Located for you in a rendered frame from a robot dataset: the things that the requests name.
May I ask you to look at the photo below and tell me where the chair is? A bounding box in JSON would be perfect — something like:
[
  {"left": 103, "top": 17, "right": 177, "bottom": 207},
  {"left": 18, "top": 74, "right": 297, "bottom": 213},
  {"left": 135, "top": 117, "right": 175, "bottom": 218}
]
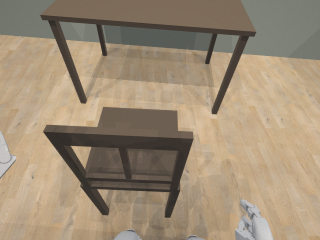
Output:
[{"left": 43, "top": 107, "right": 194, "bottom": 218}]

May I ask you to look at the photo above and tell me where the right robot hand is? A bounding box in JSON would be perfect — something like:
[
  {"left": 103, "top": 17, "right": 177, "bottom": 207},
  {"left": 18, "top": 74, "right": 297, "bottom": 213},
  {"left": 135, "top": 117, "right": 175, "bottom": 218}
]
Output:
[{"left": 235, "top": 199, "right": 274, "bottom": 240}]

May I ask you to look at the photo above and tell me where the left robot hand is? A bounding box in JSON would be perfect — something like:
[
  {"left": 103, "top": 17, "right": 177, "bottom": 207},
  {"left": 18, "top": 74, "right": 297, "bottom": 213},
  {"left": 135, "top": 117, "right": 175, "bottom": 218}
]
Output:
[{"left": 0, "top": 131, "right": 17, "bottom": 179}]

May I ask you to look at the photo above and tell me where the table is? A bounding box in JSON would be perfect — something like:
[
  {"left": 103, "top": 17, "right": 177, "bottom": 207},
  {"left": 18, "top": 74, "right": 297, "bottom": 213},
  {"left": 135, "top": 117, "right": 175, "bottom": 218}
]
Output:
[{"left": 40, "top": 0, "right": 256, "bottom": 115}]

